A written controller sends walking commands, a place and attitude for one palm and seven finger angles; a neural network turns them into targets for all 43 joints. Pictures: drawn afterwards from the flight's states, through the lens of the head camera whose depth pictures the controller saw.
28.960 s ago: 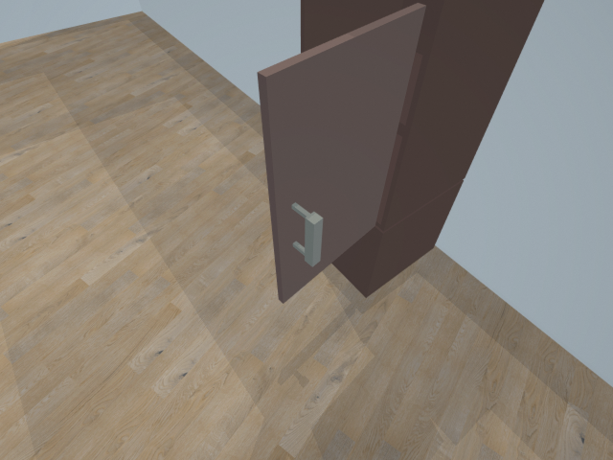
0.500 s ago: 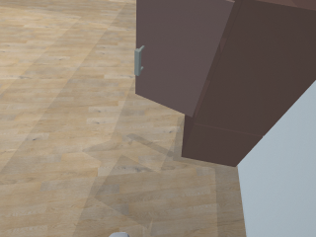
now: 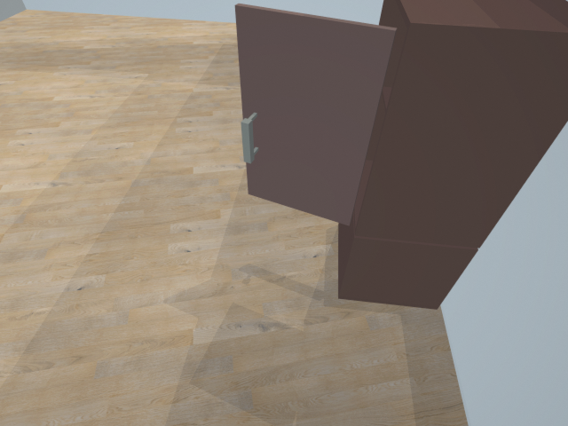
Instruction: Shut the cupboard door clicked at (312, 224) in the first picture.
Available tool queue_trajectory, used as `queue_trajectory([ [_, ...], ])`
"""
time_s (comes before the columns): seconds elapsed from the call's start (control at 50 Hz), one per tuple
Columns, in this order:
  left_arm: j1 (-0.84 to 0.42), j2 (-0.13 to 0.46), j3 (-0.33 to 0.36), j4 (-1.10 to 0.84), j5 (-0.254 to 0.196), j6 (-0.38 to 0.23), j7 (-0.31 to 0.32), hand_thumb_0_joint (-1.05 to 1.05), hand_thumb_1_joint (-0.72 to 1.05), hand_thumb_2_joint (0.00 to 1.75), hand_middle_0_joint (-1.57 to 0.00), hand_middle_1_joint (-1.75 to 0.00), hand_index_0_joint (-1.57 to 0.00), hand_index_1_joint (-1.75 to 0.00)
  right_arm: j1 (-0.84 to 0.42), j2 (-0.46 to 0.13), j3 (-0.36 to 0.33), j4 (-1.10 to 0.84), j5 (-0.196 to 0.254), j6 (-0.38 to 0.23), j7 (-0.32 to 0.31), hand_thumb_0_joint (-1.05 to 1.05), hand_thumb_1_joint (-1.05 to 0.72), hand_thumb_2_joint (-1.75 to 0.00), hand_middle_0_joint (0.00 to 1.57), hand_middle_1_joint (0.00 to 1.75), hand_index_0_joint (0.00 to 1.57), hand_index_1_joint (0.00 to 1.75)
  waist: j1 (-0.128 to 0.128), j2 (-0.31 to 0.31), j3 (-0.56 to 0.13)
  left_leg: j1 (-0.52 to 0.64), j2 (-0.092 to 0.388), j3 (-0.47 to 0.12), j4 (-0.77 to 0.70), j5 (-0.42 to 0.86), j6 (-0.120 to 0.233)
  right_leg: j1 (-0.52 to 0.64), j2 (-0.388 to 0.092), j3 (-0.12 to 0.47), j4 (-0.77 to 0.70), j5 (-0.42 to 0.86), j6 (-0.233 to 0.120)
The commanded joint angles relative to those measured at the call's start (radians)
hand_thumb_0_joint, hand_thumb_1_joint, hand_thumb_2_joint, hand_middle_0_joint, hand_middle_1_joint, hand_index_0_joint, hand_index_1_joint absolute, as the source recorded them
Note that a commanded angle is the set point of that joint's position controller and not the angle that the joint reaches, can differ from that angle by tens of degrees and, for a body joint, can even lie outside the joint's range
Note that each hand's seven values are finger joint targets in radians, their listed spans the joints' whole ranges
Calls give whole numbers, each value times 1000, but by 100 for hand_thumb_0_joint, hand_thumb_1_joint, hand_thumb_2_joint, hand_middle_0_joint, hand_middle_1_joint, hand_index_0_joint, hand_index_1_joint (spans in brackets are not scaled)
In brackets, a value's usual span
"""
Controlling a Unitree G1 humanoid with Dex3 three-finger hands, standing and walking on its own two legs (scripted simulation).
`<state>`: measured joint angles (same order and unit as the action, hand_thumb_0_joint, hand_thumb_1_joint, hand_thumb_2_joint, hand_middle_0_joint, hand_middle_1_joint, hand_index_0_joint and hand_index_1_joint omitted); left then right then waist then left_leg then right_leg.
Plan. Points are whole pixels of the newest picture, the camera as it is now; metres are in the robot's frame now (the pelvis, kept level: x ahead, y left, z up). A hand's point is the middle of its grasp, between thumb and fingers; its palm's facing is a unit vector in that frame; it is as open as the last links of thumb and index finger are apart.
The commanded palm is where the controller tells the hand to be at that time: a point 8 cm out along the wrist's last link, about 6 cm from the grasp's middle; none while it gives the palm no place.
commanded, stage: let the arm hang, fingers relaxed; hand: left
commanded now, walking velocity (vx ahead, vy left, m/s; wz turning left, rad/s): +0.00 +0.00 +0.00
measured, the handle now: (251, 137) +0.88 +0.15 -0.09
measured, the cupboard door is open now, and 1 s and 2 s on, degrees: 73 73 73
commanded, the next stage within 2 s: look to check the result in 0.22 s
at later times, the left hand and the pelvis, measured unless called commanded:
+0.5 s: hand out of the picture -0.05 +0.16 -0.18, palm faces +0.05 -0.98 -0.17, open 7.4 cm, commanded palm none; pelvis +0.01 +0.00 +0.00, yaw +0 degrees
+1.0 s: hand out of the picture +0.01 +0.16 -0.18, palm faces +0.06 -0.98 -0.17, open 7.4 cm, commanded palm none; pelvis +0.02 -0.01 +0.00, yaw +1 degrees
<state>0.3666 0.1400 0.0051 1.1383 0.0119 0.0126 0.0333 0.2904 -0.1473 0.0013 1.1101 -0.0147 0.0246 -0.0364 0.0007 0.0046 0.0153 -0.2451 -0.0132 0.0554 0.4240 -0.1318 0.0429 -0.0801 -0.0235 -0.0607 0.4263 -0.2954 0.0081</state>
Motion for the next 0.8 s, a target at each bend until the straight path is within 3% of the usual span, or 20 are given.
queue_trajectory([
  [0.0,102,83,17,-7,4,-3,3,0,90,90,-20,-30,-20,-30,66,-92,-20,-18,-2,-13,-3,0,-90,-90,20,30,20,30,1,17,141,-18,101,-147,-142,-188,-4,-161,-58,76,-111,-47,-47],
  [0.36,99,63,22,-5,1,-12,9,0,90,90,-20,-30,-20,-30,95,-63,-23,-4,1,-19,-7,0,-90,-90,20,30,20,30,-4,1,91,30,101,-131,-98,-83,-4,-154,-63,79,-104,6,-51],
  [0.46,94,63,19,0,1,-14,10,0,90,90,-20,-30,-20,-30,95,-65,-22,-1,3,-17,-6,0,-90,-90,20,30,20,30,-9,-27,106,44,101,-119,-81,-50,-6,-167,-67,81,-115,7,-50],
  [0.78,73,82,18,-4,1,-21,11,0,90,90,-20,-30,-20,-30,55,-88,-21,-3,5,-26,-7,0,-90,-90,20,30,20,30,-6,-17,87,76,109,-109,-59,68,-4,-122,-75,84,-123,101,-44],
])
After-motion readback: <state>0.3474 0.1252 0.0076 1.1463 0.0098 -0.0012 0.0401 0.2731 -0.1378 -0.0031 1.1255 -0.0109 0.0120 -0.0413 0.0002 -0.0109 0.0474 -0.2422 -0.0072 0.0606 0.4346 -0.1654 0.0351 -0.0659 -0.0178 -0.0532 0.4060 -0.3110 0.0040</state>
